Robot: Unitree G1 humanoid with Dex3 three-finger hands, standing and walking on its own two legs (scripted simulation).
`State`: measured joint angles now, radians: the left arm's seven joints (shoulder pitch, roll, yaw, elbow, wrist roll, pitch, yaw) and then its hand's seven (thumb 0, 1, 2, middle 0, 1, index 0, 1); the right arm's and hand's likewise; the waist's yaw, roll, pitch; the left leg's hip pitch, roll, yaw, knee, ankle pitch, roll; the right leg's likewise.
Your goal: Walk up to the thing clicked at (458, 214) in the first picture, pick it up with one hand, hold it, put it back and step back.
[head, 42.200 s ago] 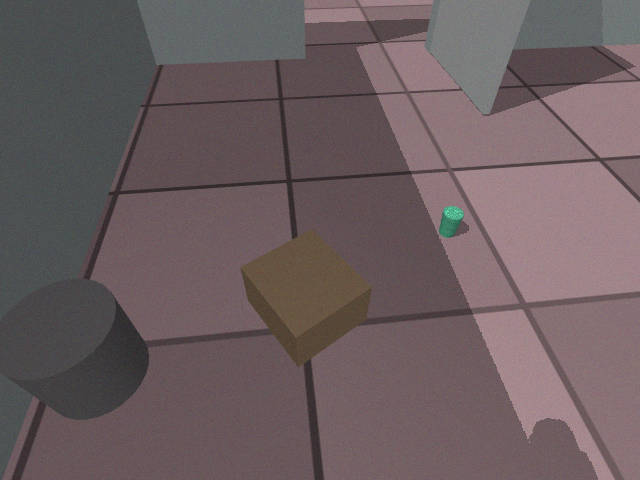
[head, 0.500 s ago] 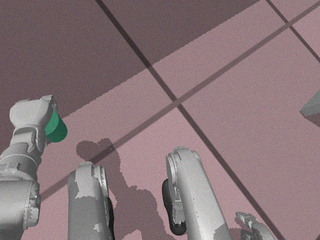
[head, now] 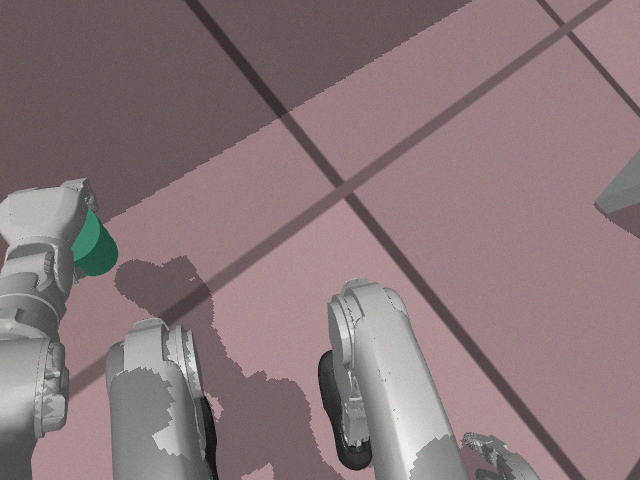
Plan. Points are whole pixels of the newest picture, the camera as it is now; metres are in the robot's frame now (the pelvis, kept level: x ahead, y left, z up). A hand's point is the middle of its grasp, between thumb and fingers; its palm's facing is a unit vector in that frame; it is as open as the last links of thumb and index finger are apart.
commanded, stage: lower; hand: left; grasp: from above
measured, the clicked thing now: (81, 245) +0.46 +0.25 -0.23
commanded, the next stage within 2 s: rest in 0.32 s
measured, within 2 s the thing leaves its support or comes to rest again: rests again in 0.50 s
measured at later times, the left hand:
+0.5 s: hand (89, 253) +0.45 +0.25 -0.25, palm faces -0.46 -0.06 -0.89, open 10.8 cm
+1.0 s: hand (86, 248) +0.46 +0.25 -0.25, palm faces -0.47 -0.09 -0.88, open 10.8 cm
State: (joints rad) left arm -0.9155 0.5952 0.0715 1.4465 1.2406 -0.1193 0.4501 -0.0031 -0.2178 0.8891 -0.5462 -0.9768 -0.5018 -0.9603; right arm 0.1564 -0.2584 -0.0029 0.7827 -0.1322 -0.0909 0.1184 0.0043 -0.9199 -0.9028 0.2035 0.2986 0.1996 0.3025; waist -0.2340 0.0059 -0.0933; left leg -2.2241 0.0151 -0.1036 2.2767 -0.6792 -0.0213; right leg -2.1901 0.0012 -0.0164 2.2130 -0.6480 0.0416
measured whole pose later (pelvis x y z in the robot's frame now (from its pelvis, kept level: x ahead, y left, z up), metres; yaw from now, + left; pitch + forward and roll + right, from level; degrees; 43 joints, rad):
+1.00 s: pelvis +0.00 +0.00 -0.06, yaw -4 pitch +31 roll -8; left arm -1.00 0.74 0.11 1.67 1.27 -0.23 0.55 -0.01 -0.21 0.93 -0.52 -1.02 -0.47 -0.99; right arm 0.14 -0.30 0.10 0.78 -0.21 -0.15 0.22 0.00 -0.90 -0.89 0.20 0.30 0.20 0.30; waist -0.29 -0.03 0.02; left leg -2.34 0.01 -0.18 2.50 -0.71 -0.03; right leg -2.29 0.02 -0.06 2.39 -0.65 0.05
